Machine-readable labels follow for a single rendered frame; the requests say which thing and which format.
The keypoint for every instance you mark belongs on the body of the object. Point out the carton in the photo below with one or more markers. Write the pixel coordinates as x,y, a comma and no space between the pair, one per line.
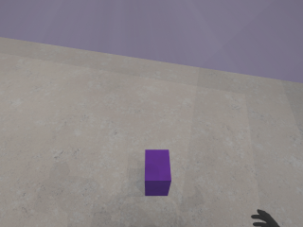
157,172

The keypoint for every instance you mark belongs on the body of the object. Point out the right robot hand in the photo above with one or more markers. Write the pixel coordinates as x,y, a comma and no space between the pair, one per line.
270,222

